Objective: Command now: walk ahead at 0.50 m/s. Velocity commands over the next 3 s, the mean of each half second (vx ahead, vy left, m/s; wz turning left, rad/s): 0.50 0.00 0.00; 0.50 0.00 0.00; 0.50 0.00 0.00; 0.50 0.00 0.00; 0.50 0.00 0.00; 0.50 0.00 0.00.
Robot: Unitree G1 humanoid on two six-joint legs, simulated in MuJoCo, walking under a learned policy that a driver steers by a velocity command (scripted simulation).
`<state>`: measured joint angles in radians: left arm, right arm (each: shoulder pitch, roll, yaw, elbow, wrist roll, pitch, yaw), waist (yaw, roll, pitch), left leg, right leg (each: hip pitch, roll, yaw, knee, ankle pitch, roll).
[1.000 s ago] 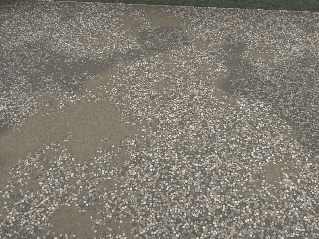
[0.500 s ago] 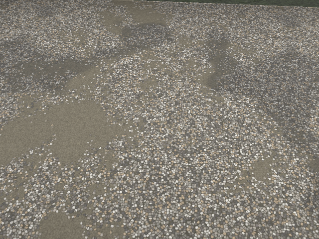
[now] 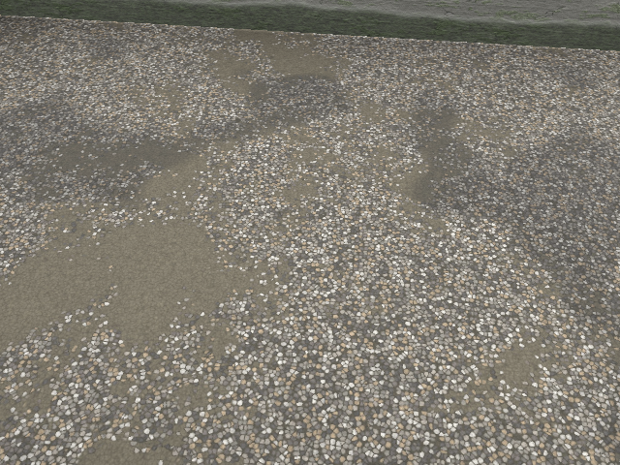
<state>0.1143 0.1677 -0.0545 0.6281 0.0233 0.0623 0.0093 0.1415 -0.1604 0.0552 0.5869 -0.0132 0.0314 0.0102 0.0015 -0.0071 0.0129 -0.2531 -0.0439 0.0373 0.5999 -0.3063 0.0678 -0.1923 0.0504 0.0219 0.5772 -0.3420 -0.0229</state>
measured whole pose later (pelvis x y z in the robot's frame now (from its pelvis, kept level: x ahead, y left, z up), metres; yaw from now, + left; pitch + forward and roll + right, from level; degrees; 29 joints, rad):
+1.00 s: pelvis +0.05 +0.00 +0.00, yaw -1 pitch -1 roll +0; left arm 0.12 0.15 -0.05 0.64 0.02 0.07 0.02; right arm 0.15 -0.16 0.05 0.61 -0.02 0.04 0.00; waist -0.01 0.00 0.01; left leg -0.21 -0.05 0.05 0.63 -0.40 0.07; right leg -0.15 0.05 0.04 0.60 -0.43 -0.02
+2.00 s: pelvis +0.05 +0.00 -0.01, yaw -1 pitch -1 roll +0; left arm 0.13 0.16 -0.06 0.64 0.03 0.07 0.02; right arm 0.16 -0.16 0.05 0.61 -0.02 0.04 -0.01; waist -0.01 0.00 0.00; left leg -0.22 -0.03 0.05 0.65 -0.41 0.06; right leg -0.16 0.06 0.05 0.62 -0.44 -0.03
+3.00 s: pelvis +0.05 -0.01 -0.01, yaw -2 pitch -1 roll +0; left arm 0.13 0.16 -0.06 0.64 0.03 0.07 0.02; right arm 0.17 -0.16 0.05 0.61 -0.02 0.04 -0.01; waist -0.01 0.00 -0.01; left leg -0.22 -0.03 0.06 0.65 -0.42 0.05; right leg -0.17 0.07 0.06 0.63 -0.44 -0.04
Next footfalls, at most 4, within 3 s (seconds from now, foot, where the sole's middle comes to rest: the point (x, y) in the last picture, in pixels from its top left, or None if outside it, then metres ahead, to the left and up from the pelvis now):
none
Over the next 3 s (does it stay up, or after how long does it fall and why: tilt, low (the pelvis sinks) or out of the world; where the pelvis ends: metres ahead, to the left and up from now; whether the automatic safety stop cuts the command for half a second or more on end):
stays up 0.05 -0.01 -0.01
